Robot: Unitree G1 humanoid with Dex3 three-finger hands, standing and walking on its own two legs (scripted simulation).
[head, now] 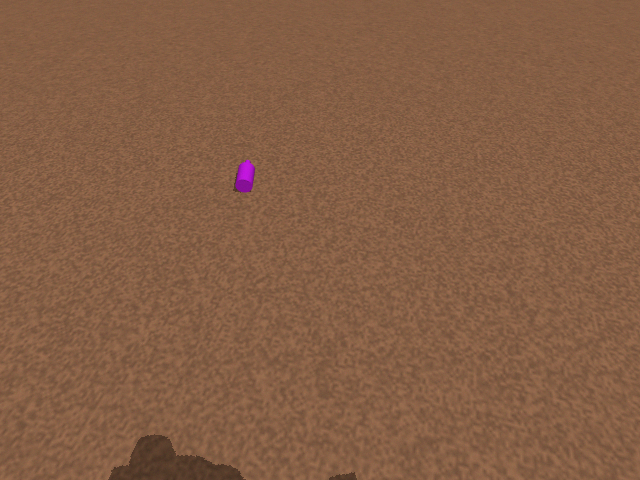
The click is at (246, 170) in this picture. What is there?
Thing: lying bottle
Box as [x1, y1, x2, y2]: [235, 160, 254, 191]
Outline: 249,160 246,160 241,163 238,168 235,185 237,189 240,191 248,191 251,189 254,167
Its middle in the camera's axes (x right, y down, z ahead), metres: -0.37 -0.32 +1.91
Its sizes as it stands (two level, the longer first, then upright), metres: 0.189 0.082 0.082
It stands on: the floor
